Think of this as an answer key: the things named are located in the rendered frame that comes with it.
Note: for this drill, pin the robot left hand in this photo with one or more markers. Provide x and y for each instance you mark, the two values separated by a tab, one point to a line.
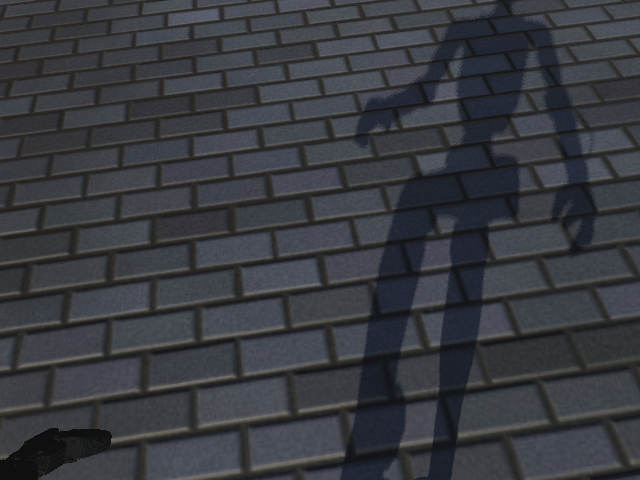
51	449

